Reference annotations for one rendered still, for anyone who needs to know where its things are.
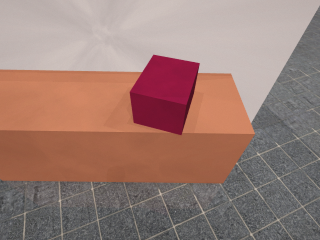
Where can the pedestal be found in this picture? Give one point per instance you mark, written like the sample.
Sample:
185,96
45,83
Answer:
78,126

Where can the carton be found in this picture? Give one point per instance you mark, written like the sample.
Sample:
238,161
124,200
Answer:
162,95

